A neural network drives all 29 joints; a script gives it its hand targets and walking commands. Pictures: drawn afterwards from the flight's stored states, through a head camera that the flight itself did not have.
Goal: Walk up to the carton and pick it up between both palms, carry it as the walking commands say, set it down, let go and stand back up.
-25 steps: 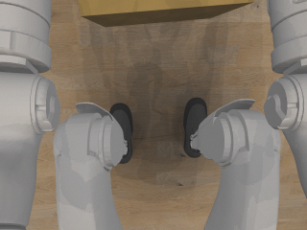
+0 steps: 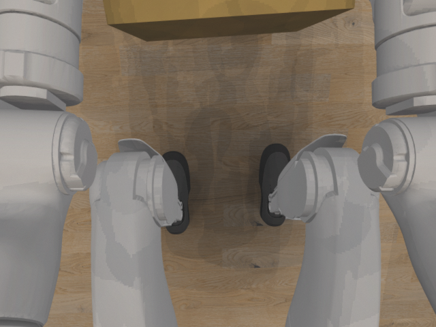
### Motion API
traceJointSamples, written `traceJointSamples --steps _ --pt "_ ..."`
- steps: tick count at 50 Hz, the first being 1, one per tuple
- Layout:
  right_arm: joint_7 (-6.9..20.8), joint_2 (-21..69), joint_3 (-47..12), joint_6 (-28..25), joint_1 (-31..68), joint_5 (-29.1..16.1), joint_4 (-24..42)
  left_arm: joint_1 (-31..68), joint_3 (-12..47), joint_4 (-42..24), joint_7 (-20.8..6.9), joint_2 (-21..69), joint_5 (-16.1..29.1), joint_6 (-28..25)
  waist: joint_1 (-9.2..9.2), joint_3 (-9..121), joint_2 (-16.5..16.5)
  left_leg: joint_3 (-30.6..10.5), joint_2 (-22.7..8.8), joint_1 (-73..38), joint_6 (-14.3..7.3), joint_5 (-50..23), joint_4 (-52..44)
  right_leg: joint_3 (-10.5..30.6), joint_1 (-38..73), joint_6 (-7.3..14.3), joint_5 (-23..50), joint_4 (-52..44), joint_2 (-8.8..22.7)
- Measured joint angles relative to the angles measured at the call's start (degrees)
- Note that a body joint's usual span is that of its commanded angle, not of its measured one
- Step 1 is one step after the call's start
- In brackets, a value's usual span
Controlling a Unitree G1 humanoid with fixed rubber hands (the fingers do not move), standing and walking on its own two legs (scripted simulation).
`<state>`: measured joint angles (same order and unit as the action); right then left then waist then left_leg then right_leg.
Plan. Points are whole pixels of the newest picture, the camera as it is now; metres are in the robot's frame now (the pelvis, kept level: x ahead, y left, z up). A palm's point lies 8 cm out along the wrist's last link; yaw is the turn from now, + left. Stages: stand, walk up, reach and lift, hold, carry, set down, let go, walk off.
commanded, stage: reach and lift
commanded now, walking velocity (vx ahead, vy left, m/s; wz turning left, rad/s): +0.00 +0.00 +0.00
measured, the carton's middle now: out of the picture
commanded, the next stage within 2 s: none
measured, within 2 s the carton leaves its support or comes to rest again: neither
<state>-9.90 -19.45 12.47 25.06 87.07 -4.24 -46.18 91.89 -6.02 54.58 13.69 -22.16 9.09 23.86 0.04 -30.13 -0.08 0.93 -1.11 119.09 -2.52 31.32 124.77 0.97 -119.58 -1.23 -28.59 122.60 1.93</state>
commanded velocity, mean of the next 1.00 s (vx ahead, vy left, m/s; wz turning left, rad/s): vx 0.00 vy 0.00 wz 0.00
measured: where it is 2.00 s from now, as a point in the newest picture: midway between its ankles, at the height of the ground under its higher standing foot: (224, 202)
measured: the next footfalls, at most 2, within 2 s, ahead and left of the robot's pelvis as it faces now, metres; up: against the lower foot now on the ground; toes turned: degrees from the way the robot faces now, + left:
none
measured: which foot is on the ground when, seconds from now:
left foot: down 0.00-1.00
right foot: down 0.00-1.00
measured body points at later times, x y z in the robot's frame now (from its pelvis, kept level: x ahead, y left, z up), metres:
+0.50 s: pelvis -0.01 +0.00 +0.05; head +0.33 +0.00 +0.33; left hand +0.58 +0.18 -0.04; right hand +0.57 -0.18 -0.03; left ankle +0.13 +0.11 -0.35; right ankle +0.15 -0.13 -0.35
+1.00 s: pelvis -0.02 +0.00 +0.10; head +0.30 +0.00 +0.40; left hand +0.55 +0.18 +0.03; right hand +0.55 -0.18 +0.04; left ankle +0.13 +0.11 -0.35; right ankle +0.15 -0.13 -0.35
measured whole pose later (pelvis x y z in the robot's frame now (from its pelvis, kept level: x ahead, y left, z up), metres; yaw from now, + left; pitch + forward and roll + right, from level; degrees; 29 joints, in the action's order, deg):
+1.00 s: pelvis -0.02 +0.00 +0.10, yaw +0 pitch +19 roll +0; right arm -9.8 -14.2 17.2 30.7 79.3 1.2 -38.2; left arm 84.7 -9.8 49.3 13.7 -19.4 8.1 28.4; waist 0.0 -30.1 -0.1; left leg 0.9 -0.9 97.2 -1.7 27.8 106.2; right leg 1.0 -98.0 -1.2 -25.2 104.4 1.0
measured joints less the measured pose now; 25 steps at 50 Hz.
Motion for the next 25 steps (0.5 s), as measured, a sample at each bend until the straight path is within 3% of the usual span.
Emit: traceJointSamples --steps 25 --pt "0.0 2.9 3.2 4.13 -3.8 3.19 5.56 -3.64 -3.0 -4.22 -0.02 1.34 -0.01 3.45 0.0 0.02 0.0 0.0 0.0 -10.06 0.38 -1.25 -8.44 0.0 9.86 -0.01 1.33 -8.34 -0.62"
